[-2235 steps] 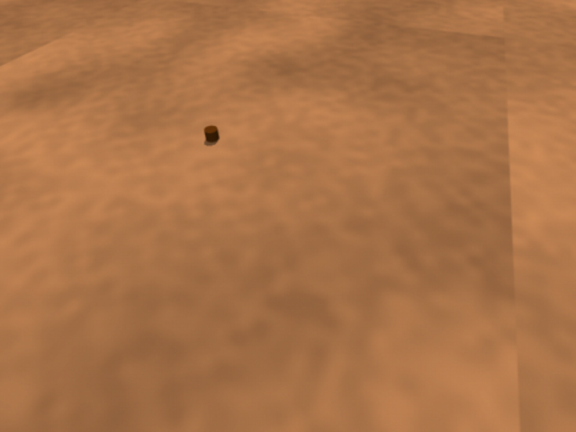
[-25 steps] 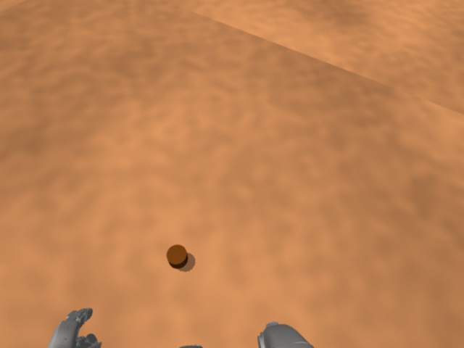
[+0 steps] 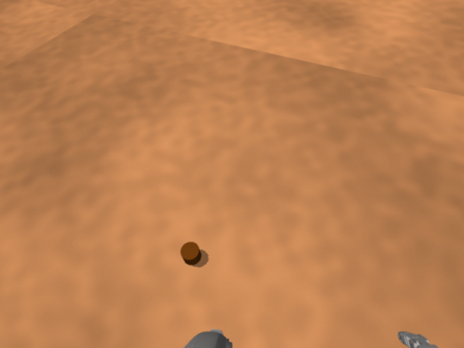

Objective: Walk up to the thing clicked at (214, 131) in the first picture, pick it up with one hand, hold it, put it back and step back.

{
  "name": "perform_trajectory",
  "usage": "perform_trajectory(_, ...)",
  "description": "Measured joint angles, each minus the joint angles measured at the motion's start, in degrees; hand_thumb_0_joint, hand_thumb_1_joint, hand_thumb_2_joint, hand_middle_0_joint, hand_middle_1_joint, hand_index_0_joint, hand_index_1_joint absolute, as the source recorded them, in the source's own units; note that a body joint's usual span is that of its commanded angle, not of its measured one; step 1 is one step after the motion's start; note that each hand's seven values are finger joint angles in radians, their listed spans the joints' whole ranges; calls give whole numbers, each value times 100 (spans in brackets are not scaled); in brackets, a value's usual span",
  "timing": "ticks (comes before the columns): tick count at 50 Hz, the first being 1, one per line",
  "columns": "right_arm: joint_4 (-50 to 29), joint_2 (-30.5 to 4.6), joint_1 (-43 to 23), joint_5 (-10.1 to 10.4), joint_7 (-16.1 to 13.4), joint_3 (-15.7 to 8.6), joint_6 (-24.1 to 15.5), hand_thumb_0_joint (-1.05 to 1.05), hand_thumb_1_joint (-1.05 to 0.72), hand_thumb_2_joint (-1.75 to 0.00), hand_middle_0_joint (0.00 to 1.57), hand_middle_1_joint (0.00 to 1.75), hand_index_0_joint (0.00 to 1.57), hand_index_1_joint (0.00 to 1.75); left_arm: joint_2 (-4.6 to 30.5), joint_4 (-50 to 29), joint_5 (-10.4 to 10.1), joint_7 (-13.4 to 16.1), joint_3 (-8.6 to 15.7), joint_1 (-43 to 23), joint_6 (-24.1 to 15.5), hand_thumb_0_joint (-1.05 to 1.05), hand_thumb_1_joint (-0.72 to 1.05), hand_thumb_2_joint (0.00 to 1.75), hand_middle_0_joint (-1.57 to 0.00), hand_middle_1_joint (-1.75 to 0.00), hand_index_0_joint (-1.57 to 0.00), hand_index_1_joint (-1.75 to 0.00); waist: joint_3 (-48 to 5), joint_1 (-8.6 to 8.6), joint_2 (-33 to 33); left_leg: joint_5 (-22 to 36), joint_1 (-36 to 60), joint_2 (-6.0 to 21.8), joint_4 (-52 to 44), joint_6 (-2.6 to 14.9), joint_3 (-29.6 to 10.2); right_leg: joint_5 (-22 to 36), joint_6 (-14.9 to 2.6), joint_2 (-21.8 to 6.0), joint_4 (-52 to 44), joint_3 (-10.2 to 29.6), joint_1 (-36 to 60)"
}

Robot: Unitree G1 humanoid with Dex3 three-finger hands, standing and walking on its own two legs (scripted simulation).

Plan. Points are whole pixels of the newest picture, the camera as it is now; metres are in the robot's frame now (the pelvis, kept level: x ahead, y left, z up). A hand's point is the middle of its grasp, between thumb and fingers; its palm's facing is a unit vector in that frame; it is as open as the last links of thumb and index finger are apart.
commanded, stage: step back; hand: left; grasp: from above
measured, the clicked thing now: (191, 253) +0.57 +0.26 -0.73
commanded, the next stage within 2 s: none
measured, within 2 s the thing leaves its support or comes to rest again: neither
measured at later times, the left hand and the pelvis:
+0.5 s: hand out of the picture -0.04 +0.28 -0.15, palm faces +0.06 -0.94 -0.35, open 7.4 cm; pelvis -0.14 +0.01 +0.01, yaw +3 degrees
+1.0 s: hand out of the picture -0.20 +0.24 -0.14, palm faces +0.06 -0.90 -0.42, open 7.4 cm; pelvis -0.32 -0.04 -0.01, yaw +6 degrees
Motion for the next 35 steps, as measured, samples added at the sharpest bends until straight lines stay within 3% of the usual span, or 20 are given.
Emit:
perform_trajectory(3,6,-71,154,34,15,24,-28,1,-90,-90,20,30,20,30,-40,-102,-6,40,11,5,7,0,91,89,-20,-30,-21,-30,-99,56,-92,-62,-99,-277,1010,-56,-386,299,27,-114,-308,26,-84)
perform_trajectory(6,-35,-182,303,48,-21,36,-73,1,-90,-90,20,30,20,30,-63,-272,18,62,5,-117,10,0,91,89,-20,-30,-21,-30,-111,46,-82,-78,88,-237,1143,-126,-529,519,48,-145,-436,-46,-287)
perform_trajectory(10,-53,-259,420,24,-74,22,-97,1,-91,-90,20,30,20,30,-52,-556,33,86,-28,-353,-9,0,90,89,-20,-30,-21,-30,14,-53,-67,-198,652,123,-76,-167,-335,654,104,-203,-321,-270,-575)
perform_trajectory(12,-58,-244,447,-9,-70,8,-129,1,-91,-90,20,30,20,30,-6,-679,7,74,-49,-452,8,0,90,89,-20,-30,-21,-30,87,-98,-107,169,1016,292,-1097,-126,-177,639,152,-245,-91,-374,-756)
perform_trajectory(13,-50,-215,442,-36,-69,-7,-155,1,-91,-90,20,30,20,30,33,-719,-17,63,-55,-496,27,0,90,89,-20,-30,-21,-30,135,-117,-164,551,1189,318,-1579,-89,-109,605,187,-284,79,-398,-853)
perform_trajectory(15,-12,-4,369,-115,-51,-2,-173,1,-91,-90,20,30,20,30,157,-683,-58,53,-16,-563,103,0,91,89,-20,-30,-21,-30,294,-25,-559,711,1294,118,-1697,11,91,572,193,-419,357,-132,-942)
perform_trajectory(18,-86,91,463,-165,28,73,-195,1,-90,-90,20,30,20,30,122,-503,-63,70,16,-462,225,0,91,89,-20,-30,-20,-30,125,-153,-423,785,1131,328,-1623,86,-55,-825,215,123,1709,211,-1186)
perform_trajectory(20,-110,126,486,-190,14,108,-196,1,-90,-90,20,30,20,30,131,-452,-93,56,37,-363,240,0,91,89,-20,-30,-20,-30,0,-156,-332,965,1076,488,-1795,77,-111,-1039,201,399,2652,399,-1296)
perform_trajectory(23,-206,148,415,-168,-13,115,-223,1,-90,-90,21,30,21,30,202,-468,-115,35,105,-198,195,0,91,89,-20,-30,-20,-30,-93,-42,-336,1207,948,623,-1980,24,-28,-984,232,493,3299,628,-1250)
perform_trajectory(28,-493,87,151,-141,-48,81,-259,1,-90,-90,21,30,21,30,321,-414,-83,57,177,-54,157,0,91,89,-20,-30,-20,-30,36,46,-349,1415,603,744,-1834,-18,114,-1033,427,197,2401,583,-723)
perform_trajectory(32,-685,-69,-50,-148,-14,67,-203,0,-90,-90,21,30,21,30,336,-282,-73,17,153,5,90,0,91,89,-20,-30,-20,-30,108,72,-269,1483,198,844,-1458,-146,231,-610,360,-113,708,206,-159)
perform_trajectory(34,-664,-228,-155,-111,-5,20,-130,0,-90,-90,21,30,21,30,196,-146,-38,-1,135,-15,31,0,91,89,-20,-30,-20,-30,185,23,53,1479,-2,1009,-1174,-196,90,-235,296,15,218,-3,24)
perform_trajectory(35,-623,-288,-157,-84,-20,-21,-79,0,-90,-90,21,30,21,30,103,-112,-6,-30,103,4,20,0,91,89,-20,-30,-20,-30,187,-48,229,1224,-105,975,-1016,-130,-128,-199,277,80,251,-121,-3)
